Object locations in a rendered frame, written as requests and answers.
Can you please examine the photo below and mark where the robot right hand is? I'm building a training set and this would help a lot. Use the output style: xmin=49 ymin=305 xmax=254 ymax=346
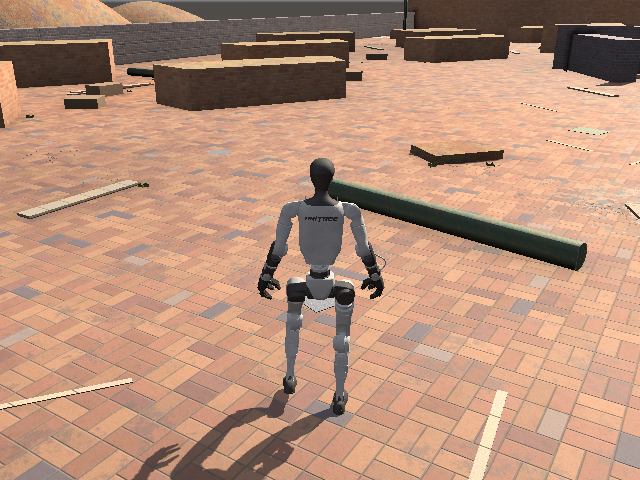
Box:
xmin=361 ymin=276 xmax=385 ymax=299

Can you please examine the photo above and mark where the robot right upper arm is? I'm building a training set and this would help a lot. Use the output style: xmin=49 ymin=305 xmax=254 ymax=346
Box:
xmin=342 ymin=202 xmax=371 ymax=257

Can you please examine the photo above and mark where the robot left hand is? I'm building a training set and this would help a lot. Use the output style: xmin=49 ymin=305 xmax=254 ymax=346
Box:
xmin=257 ymin=277 xmax=281 ymax=300

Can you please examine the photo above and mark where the humanoid robot torso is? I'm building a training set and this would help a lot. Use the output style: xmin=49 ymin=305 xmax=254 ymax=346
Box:
xmin=298 ymin=196 xmax=344 ymax=300

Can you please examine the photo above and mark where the right robot forearm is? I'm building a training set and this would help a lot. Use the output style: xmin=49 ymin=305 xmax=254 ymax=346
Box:
xmin=361 ymin=241 xmax=382 ymax=281

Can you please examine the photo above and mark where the robot left upper arm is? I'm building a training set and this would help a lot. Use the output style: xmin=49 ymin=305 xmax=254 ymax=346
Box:
xmin=272 ymin=201 xmax=301 ymax=257

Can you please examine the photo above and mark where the left robot forearm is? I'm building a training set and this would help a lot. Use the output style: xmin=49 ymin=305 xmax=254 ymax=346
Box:
xmin=260 ymin=241 xmax=282 ymax=281

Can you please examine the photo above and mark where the left robot thigh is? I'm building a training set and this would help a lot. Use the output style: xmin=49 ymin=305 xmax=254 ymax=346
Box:
xmin=286 ymin=277 xmax=307 ymax=331

